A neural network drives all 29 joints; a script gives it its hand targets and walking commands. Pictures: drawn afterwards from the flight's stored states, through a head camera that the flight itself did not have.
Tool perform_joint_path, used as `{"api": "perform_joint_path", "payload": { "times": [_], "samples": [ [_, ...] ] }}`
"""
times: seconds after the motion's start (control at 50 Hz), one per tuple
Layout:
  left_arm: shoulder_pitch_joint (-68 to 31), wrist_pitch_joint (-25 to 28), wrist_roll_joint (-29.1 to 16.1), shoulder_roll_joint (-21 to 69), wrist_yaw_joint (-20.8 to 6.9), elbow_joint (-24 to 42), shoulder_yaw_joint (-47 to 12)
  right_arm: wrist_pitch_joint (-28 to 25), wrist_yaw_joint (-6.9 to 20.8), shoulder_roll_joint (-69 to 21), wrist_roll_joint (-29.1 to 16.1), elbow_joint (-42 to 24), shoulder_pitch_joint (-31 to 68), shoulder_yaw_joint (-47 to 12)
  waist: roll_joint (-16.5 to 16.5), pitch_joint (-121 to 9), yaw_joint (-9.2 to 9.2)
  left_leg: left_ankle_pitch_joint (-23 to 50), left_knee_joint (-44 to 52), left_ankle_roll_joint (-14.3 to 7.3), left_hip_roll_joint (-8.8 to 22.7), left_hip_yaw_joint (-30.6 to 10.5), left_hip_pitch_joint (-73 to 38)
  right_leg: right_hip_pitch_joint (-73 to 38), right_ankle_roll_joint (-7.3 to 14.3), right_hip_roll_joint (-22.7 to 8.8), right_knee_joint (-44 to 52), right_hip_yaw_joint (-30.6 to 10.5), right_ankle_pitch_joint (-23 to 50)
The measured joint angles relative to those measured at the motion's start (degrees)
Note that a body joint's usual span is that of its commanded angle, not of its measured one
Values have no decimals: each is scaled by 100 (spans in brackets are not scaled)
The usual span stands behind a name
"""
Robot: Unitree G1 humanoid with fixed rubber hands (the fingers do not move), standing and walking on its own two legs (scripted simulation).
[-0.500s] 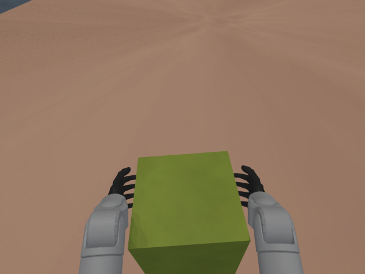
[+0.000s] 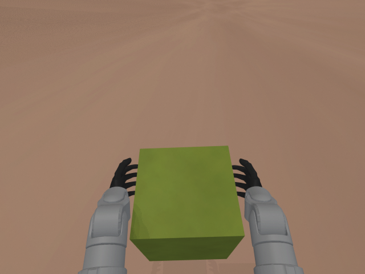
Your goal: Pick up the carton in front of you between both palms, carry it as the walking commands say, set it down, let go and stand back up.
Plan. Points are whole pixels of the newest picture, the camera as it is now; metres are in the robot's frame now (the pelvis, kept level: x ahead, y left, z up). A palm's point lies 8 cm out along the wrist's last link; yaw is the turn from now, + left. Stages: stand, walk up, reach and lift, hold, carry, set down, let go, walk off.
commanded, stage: carry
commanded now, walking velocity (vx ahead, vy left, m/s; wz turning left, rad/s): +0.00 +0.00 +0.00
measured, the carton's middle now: (186, 207) +0.29 +0.00 -0.05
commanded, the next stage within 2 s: hold in 0.58 s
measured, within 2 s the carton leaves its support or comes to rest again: neither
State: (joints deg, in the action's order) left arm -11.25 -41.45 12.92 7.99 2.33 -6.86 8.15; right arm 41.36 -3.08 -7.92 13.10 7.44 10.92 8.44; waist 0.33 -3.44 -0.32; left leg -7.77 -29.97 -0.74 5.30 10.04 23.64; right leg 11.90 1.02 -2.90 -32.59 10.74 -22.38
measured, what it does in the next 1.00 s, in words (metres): stands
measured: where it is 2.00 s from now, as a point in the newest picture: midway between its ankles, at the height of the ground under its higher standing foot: outside the picture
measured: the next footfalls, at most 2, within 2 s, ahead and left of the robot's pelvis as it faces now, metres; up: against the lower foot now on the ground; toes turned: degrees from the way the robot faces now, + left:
none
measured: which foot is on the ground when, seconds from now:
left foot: down 0.00-1.00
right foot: down 0.00-1.00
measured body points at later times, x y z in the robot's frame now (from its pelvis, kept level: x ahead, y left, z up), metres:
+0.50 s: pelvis +0.00 -0.01 +0.00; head -0.02 -0.01 +0.45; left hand +0.30 +0.14 +0.03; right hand +0.29 -0.16 +0.03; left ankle +0.08 +0.12 -0.73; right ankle -0.05 -0.09 -0.73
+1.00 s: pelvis -0.01 +0.03 +0.01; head -0.03 +0.06 +0.46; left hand +0.32 +0.11 +0.04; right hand +0.25 -0.18 +0.04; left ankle +0.09 +0.15 -0.73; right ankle -0.06 -0.09 -0.73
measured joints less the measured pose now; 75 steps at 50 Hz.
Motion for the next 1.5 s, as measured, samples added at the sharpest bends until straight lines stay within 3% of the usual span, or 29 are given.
{"api": "perform_joint_path", "payload": {
  "times": [0.58,0.62,0.68,0.76,0.88,1.06,1.22,1.36,1.5],
  "samples": [
    [-41,-49,47,7,-26,-114,62,115,4,-3,51,92,24,-12,-1,-37,9,87,46,101,71,-49,-18,14,104,57,-57,60,-17],
    [30,6,56,-3,-39,-21,73,-35,50,-11,93,230,48,-22,90,227,-62,186,306,65,-120,-380,-393,-247,220,122,100,-219,123],
    [206,112,50,-31,-63,87,75,-230,154,-10,99,438,47,-124,134,503,-131,309,659,156,-297,-1055,-900,-652,123,270,527,-626,329],
    [160,181,75,-23,-80,-56,69,-273,166,-9,93,510,60,-33,41,651,-25,174,854,291,-309,-1566,-1265,-933,81,456,864,-986,584],
    [-187,183,301,35,-111,-486,107,-211,140,-17,66,590,117,182,117,628,90,140,885,347,-372,-1493,-1456,-1004,-46,454,915,-1375,679],
    [-369,109,456,72,-168,-681,325,-206,303,-67,231,933,355,361,259,516,-29,200,960,179,-542,-1281,-1492,-997,-252,281,1052,-1661,807],
    [-509,67,457,105,-252,-745,471,-284,435,-114,412,1174,555,605,292,496,-63,191,905,44,-678,-1197,-1461,-960,-170,197,1026,-1839,783],
    [-1290,324,787,362,-181,-1527,1257,-646,601,-244,913,2003,1213,1363,326,574,-154,29,571,6,-773,-1180,-1257,-662,-40,235,538,-2034,539],
    [-1995,968,1290,533,-214,-2152,2039,-1235,582,-235,1477,2871,2032,2026,333,666,-313,-201,-145,33,-785,-1242,-277,363,-136,353,-264,-2071,299]
  ]
}}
